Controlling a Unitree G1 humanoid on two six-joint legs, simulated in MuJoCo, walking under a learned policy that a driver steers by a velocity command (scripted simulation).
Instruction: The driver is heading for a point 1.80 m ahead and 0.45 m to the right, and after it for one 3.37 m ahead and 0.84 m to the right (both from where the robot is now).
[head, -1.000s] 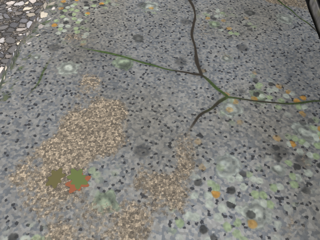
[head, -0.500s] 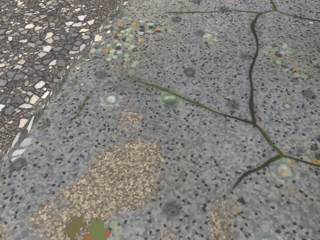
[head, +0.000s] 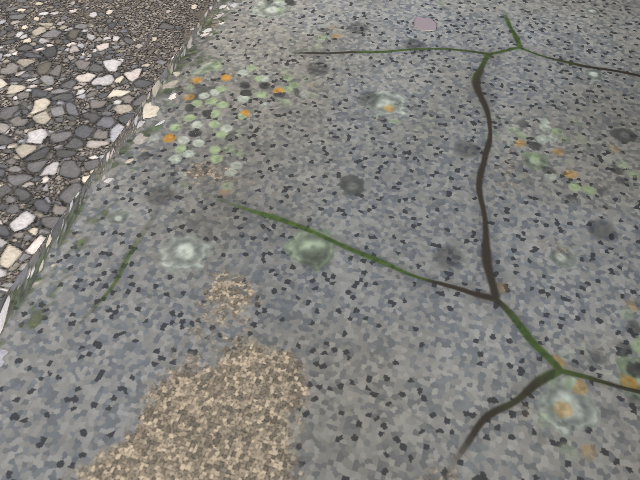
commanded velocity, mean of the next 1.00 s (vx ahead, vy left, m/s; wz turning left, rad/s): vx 0.02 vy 0.00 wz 0.00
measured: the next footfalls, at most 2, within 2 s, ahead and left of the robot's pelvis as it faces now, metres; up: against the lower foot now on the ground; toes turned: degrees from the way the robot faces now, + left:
right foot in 0.04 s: +0.08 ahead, -0.15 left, +0.00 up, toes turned +0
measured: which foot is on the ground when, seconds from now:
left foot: down 0.00-1.00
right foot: up 0.00-0.02, down 0.04-1.00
